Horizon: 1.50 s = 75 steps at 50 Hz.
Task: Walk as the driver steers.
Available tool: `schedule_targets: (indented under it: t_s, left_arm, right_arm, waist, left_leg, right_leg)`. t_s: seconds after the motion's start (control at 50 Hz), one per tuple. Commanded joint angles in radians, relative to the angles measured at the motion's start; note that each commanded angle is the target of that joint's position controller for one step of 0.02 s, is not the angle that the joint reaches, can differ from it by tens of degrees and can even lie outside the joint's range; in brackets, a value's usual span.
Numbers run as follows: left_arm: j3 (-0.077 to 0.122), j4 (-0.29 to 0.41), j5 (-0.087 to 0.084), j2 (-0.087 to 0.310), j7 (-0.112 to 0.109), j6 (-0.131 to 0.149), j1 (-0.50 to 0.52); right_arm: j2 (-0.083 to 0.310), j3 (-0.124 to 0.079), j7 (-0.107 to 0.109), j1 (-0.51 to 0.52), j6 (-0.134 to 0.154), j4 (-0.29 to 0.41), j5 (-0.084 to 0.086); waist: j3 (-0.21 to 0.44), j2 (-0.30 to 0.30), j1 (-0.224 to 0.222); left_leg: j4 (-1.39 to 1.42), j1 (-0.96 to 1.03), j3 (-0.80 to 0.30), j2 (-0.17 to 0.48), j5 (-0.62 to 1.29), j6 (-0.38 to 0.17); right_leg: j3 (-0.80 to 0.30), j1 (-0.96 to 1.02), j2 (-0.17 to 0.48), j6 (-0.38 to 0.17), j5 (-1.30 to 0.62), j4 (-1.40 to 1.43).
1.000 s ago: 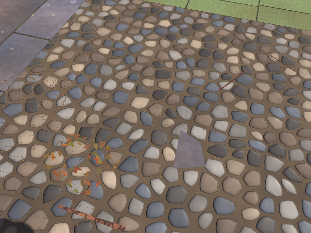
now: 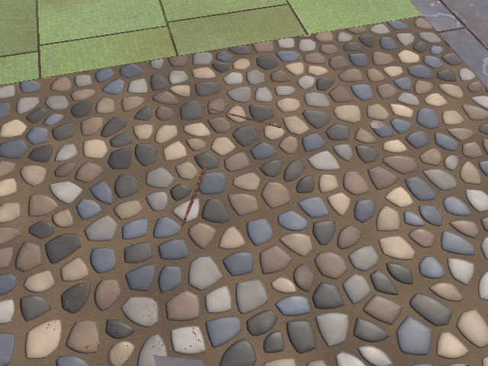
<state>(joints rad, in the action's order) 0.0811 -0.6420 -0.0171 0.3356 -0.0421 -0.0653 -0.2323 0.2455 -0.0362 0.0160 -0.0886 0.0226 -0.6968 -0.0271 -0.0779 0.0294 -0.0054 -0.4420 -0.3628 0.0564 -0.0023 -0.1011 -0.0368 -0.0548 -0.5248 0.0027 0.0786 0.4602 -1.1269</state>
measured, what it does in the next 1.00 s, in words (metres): steps on the spot: right foot, then left foot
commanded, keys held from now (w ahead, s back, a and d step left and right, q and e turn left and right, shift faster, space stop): no key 0.92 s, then w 0.08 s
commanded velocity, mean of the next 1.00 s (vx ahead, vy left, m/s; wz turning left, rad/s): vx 0.03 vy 0.00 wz -0.12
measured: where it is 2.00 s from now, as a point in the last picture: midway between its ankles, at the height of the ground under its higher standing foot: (267, 324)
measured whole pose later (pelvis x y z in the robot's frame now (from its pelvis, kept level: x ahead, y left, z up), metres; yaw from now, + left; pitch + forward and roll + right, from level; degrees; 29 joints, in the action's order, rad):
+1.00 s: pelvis +0.03 -0.01 +0.00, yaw -4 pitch -2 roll +0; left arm 0.05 -0.95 0.00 0.24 -0.04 -0.01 -0.22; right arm 0.24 -0.02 0.03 -0.19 0.00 -1.01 0.00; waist -0.02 0.00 0.01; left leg -0.53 -0.20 0.00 0.01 -0.31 0.00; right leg -0.03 -0.22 0.00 0.00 0.31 -0.54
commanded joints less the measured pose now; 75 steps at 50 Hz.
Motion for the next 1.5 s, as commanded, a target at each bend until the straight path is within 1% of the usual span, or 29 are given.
schedule_targets:
  t_s: [0.02,0.12,0.18,0.2,0.22,0.24,0.26,0.28,0.32,0.4,0.44,0.48,0.5,0.52,0.54,0.58,0.92,0.96,1.02,1.1,1.16,1.18,1.2,1.22,1.24,1.28,1.32,1.4,1.5]
  left_arm:
    - [0.006,0.067,0.013,0.035,0.0,0.011,-0.049]
    - [-0.003,0.068,0.014,0.042,0.021,0.014,-0.012]
    - [-0.002,0.04,0.021,0.037,0.033,0.019,-0.056]
    - [0.001,0.048,0.029,0.063,0.031,0.02,-0.052]
    - [0.009,0.067,0.04,0.136,0.02,0.018,-0.053]
    - [0.004,0.074,0.057,0.133,0.025,0.028,0.014]
    - [-0.007,0.085,0.061,0.088,0.029,0.046,0.063]
    - [-0.016,0.07,0.061,0.06,0.031,0.062,0.085]
    - [-0.016,0.054,0.042,0.06,0.031,0.078,0.115]
    - [-0.024,0.02,0.032,0.029,0.032,0.068,0.107]
    - [-0.027,0.0,0.02,0.02,0.032,0.061,0.11]
    - [-0.03,-0.025,0.036,0.009,0.038,0.071,0.05]
    - [-0.026,-0.03,0.04,0.01,0.039,0.073,0.019]
    - [-0.024,-0.04,0.042,0.034,0.035,0.071,0.073]
    - [-0.02,-0.037,0.036,0.03,0.031,0.067,0.101]
    - [-0.021,-0.046,0.035,0.014,0.021,0.055,0.104]
    - [-0.012,-0.24,0.025,0.007,0.003,0.066,0.039]
    - [-0.009,-0.268,0.016,0.012,-0.001,0.063,0.011]
    - [-0.008,-0.268,0.007,0.008,-0.002,0.083,0.016]
    - [-0.016,-0.267,-0.007,-0.046,0.025,0.138,0.033]
    - [-0.011,-0.336,-0.015,-0.045,0.034,0.151,-0.123]
    - [0.008,-0.374,-0.009,0.02,0.03,0.156,-0.224]
    - [0.036,-0.403,-0.012,0.126,0.038,0.162,-0.338]
    - [0.021,-0.397,0.009,0.092,0.046,0.174,-0.341]
    - [0.003,-0.383,0.015,0.036,0.048,0.184,-0.294]
    - [-0.009,-0.366,0.009,0.014,0.053,0.185,-0.241]
    - [-0.029,-0.369,0.013,-0.034,0.05,0.168,-0.241]
    - [-0.028,-0.359,0.016,0.01,0.024,0.15,-0.231]
    - [-0.011,-0.386,-0.006,0.052,0.017,0.158,-0.261]
  right_arm:
    - [0.164,-0.047,0.007,0.013,0.004,0.041,0.007]
    - [0.196,-0.053,-0.009,0.015,-0.015,0.013,0.028]
    - [0.176,-0.04,-0.014,0.008,-0.022,-0.019,0.048]
    - [0.142,-0.028,-0.019,-0.04,-0.018,-0.043,0.047]
    - [0.072,-0.004,-0.029,-0.063,-0.012,-0.03,0.009]
    - [0.094,-0.013,-0.019,-0.023,-0.011,-0.014,0.009]
    - [0.155,-0.028,-0.012,0.003,-0.018,-0.02,0.014]
    - [0.159,-0.036,-0.011,-0.014,-0.023,-0.033,0.02]
    - [0.154,-0.042,-0.003,-0.054,-0.035,-0.068,0.013]
    - [0.099,-0.019,-0.012,-0.054,-0.03,-0.083,0.031]
    - [0.096,-0.013,-0.016,-0.077,-0.027,-0.099,0.026]
    - [0.177,-0.023,-0.011,-0.081,-0.028,-0.097,0.007]
    - [0.215,-0.037,-0.011,-0.063,-0.03,-0.121,0.021]
    - [0.16,-0.027,-0.016,-0.057,-0.028,-0.118,0.024]
    - [0.138,-0.019,-0.015,-0.057,-0.023,-0.131,0.016]
    - [0.129,-0.014,-0.011,-0.048,-0.012,-0.145,0.014]
    - [0.107,0.001,0.013,-0.079,-0.013,-0.268,0.02]
    - [0.118,-0.004,0.018,-0.103,-0.019,-0.287,0.03]
    - [0.138,-0.013,0.022,-0.121,-0.009,-0.28,0.042]
    - [0.194,-0.038,0.013,-0.195,0.026,-0.302,0.056]
    - [0.156,-0.028,0.002,-0.049,0.028,-0.246,0.063]
    - [0.098,-0.012,-0.001,0.006,0.036,-0.213,0.061]
    - [0.064,-0.005,-0.001,0.033,0.057,-0.175,0.052]
    - [0.108,-0.016,-0.001,0.042,0.074,-0.165,0.058]
    - [0.117,-0.02,-0.012,-0.004,0.086,-0.18,0.07]
    - [0.106,-0.021,-0.027,-0.012,0.097,-0.192,0.069]
    - [0.09,-0.023,-0.041,0.019,0.095,-0.182,0.057]
    - [0.021,0.004,-0.055,0.158,0.079,-0.126,0.046]
    - [0.078,-0.002,-0.059,0.228,0.069,-0.079,0.058]
  waist:
    - [0.193,-0.152,0.0]
    - [0.187,-0.17,0.016]
    - [0.172,-0.156,-0.025]
    - [0.169,-0.113,-0.02]
    - [0.205,0.116,0.023]
    - [0.15,0.237,0.013]
    - [0.112,0.175,-0.001]
    - [0.11,0.167,0.013]
    - [0.113,0.132,0.022]
    - [0.159,0.104,0.013]
    - [0.164,0.087,0.035]
    - [0.16,-0.016,-0.008]
    - [0.135,-0.118,-0.044]
    - [0.109,-0.085,0.005]
    - [0.097,-0.081,0.007]
    - [0.084,-0.088,0.007]
    - [0.06,-0.026,0.016]
    - [0.064,-0.041,0.014]
    - [-0.045,-0.075,0.022]
    - [-0.038,-0.214,0.026]
    - [-0.052,-0.166,-0.079]
    - [-0.036,-0.012,-0.11]
    - [-0.002,0.237,-0.132]
    - [-0.004,0.201,-0.127]
    - [-0.012,0.111,-0.082]
    - [-0.007,0.043,-0.052]
    - [-0.004,0.055,-0.044]
    - [-0.041,0.052,-0.061]
    - [-0.072,0.083,-0.042]
  left_leg:
    - [0.162,0.165,-0.195,0.267,0.218,-0.222]
    - [0.16,0.153,-0.169,0.275,0.097,-0.217]
    - [0.083,0.097,-0.139,0.239,0.016,-0.149]
    - [0.037,0.036,-0.111,0.204,-0.063,-0.073]
    - [-0.18,-0.062,0.0,0.104,-0.264,0.026]
    - [-0.239,-0.076,-0.019,0.041,-0.444,0.068]
    - [-0.333,-0.057,-0.059,0.057,-0.431,0.086]
    - [-0.366,-0.066,-0.069,0.055,-0.404,0.091]
    - [-0.392,-0.06,-0.083,0.065,-0.355,0.112]
    - [-0.218,0.037,-0.059,0.056,-0.282,0.124]
    - [0.014,0.146,-0.049,0.048,-0.057,0.11]
    - [0.034,0.245,-0.126,0.12,0.218,0.069]
    - [-0.009,0.185,-0.103,0.105,0.083,0.03]
    - [0.016,0.13,-0.103,0.088,-0.021,0.019]
    - [0.035,0.112,-0.109,0.087,-0.056,0.025]
    - [0.045,0.113,-0.105,0.08,-0.05,0.037]
    - [0.051,0.14,-0.087,0.05,-0.093,0.03]
    - [0.05,0.126,-0.075,0.028,-0.352,0.009]
    - [0.089,0.054,-0.173,0.083,-0.658,-0.055]
    - [0.241,0.119,-0.465,0.285,-0.704,-0.175]
    - [0.153,-0.091,-0.315,0.191,-0.554,-0.111]
    - [-0.063,-0.197,-0.153,0.079,-0.409,-0.04]
    - [-0.385,-0.354,-0.004,-0.024,-0.336,0.021]
    - [-0.593,-0.478,-0.09,-0.015,-0.447,0.013]
    - [-0.7,-0.533,-0.133,0.029,-0.4,-0.012]
    - [-0.711,-0.584,-0.118,0.086,-0.255,-0.041]
    - [-0.621,-0.519,-0.085,0.114,-0.167,-0.027]
    - [-0.314,-0.341,-0.009,0.069,0.008,0.029]
    - [-0.114,-0.191,-0.022,0.041,0.11,-0.004]
  right_leg:
    - [0.004,0.048,0.039,-0.003,-0.036,0.113]
    - [0.042,0.183,0.026,-0.037,-0.096,0.363]
    - [0.077,0.357,-0.008,-0.09,-0.25,0.658]
    - [0.004,0.441,0.039,-0.125,-0.336,0.742]
    - [-0.255,0.525,0.255,-0.194,-0.528,0.791]
    - [-0.338,0.327,0.348,-0.332,-0.468,0.829]
    - [-0.294,0.29,0.3,-0.339,-0.419,0.844]
    - [-0.241,0.295,0.262,-0.309,-0.431,0.835]
    - [-0.182,0.323,0.222,-0.276,-0.564,0.794]
    - [-0.138,0.383,0.192,-0.278,-0.753,0.719]
    - [-0.131,0.376,0.166,-0.243,-0.663,0.701]
    - [-0.103,0.32,0.092,-0.165,-0.401,0.687]
    - [-0.053,0.322,0.044,-0.134,-0.328,0.718]
    - [-0.032,0.348,0.03,-0.113,-0.301,0.692]
    - [-0.024,0.351,0.029,-0.111,-0.297,0.681]
    - [-0.026,0.345,0.032,-0.113,-0.331,0.682]
    - [-0.003,0.338,0.025,-0.086,-0.335,0.711]
    - [0.031,0.317,-0.01,-0.099,-0.056,0.691]
    - [0.021,0.165,-0.008,-0.133,0.195,0.655]
    - [0.087,0.119,-0.013,-0.134,-0.04,0.459]
    - [0.066,0.43,-0.006,-0.181,-0.08,0.678]
    - [-0.125,0.533,0.092,-0.218,-0.001,0.773]
    - [-0.464,0.677,0.279,-0.316,0.041,0.919]
    - [-0.615,0.715,0.366,-0.375,-0.055,0.942]
    - [-0.538,0.738,0.351,-0.361,-0.14,0.915]
    - [-0.378,0.75,0.311,-0.308,-0.274,0.925]
    - [-0.232,0.696,0.254,-0.268,-0.445,0.952]
    - [-0.07,0.502,0.181,-0.257,-0.477,1.015]
    - [-0.036,0.5,0.236,-0.241,-0.497,1.043]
